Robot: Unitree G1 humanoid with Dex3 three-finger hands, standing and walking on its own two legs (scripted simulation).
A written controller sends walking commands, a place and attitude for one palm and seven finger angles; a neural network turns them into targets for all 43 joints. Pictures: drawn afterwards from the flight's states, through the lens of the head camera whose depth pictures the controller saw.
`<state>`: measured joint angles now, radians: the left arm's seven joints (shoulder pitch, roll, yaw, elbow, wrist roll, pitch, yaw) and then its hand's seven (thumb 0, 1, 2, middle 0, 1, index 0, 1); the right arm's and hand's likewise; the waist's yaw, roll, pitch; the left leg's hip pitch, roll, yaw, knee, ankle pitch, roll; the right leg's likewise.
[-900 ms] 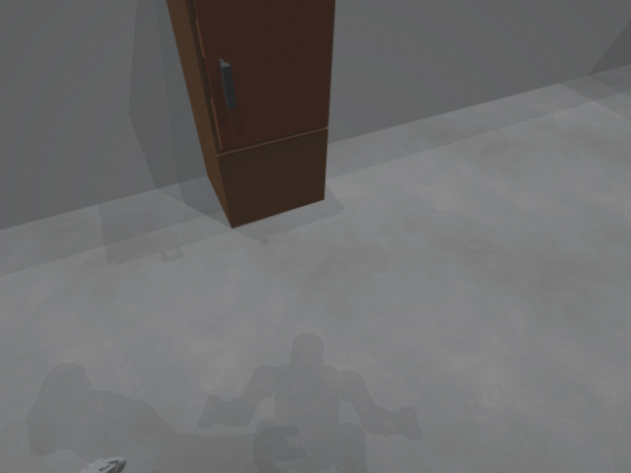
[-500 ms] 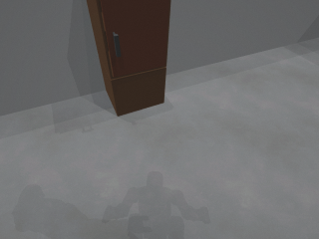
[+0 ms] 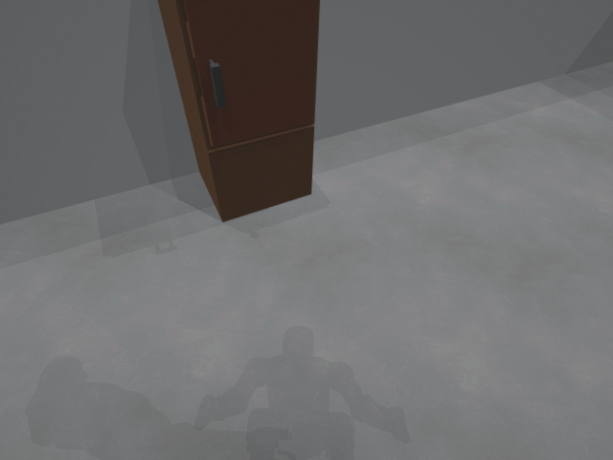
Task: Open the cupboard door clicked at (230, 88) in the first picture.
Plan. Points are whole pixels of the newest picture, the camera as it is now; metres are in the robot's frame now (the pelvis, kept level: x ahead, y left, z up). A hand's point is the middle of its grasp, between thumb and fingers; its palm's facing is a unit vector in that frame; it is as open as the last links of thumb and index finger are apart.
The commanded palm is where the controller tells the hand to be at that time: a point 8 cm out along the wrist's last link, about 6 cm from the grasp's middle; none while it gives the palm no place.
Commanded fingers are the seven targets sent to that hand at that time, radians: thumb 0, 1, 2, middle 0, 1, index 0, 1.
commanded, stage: look at it before walking up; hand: left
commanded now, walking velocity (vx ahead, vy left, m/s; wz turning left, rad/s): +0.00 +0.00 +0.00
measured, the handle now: (216, 83) +1.19 +0.35 -0.10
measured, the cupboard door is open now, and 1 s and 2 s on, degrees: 0 0 0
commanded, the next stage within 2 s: walk to a spot facing it in 0.54 s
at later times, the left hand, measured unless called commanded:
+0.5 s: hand out of the picture +0.08 +0.24 -0.16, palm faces -0.03 -0.94 -0.33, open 7.4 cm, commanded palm none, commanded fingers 0.00 0.90 0.90 -0.20 -0.30 -0.20 -0.30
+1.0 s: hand out of the picture +0.08 +0.17 -0.19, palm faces -0.12 -0.97 -0.22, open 7.4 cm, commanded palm none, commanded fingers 0.00 0.90 0.90 -0.20 -0.30 -0.20 -0.30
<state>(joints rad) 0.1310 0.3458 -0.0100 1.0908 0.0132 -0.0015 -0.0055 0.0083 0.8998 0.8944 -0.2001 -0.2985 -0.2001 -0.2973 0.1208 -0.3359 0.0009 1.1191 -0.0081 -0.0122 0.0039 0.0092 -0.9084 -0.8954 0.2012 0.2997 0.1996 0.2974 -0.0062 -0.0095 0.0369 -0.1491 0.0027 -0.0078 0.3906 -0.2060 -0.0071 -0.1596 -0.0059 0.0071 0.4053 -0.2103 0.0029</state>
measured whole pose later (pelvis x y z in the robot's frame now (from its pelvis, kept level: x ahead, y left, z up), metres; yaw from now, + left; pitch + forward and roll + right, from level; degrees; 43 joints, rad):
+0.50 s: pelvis +0.00 -0.01 +0.00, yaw +0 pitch -2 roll +0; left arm 0.13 0.34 -0.01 1.09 0.01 -0.01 -0.01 0.01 0.90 0.89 -0.20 -0.30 -0.20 -0.30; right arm 0.11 -0.34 0.00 1.12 -0.01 -0.01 0.00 0.01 -0.91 -0.90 0.20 0.30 0.20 0.30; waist 0.00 -0.01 0.04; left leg -0.14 0.01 -0.01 0.37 -0.20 -0.02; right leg -0.14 0.00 0.00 0.38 -0.20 0.00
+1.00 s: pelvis +0.06 -0.03 -0.02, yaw -8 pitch -1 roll +0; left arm 0.33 0.22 0.04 1.03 0.03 0.00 -0.05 0.01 0.90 0.89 -0.20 -0.30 -0.20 -0.30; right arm 0.29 -0.24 -0.03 1.06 -0.02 -0.02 0.00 0.01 -0.91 -0.90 0.20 0.30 0.20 0.30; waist 0.00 0.03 0.04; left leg -0.19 0.11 0.10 0.71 -0.46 -0.04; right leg -0.27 0.02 -0.07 0.66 -0.34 -0.04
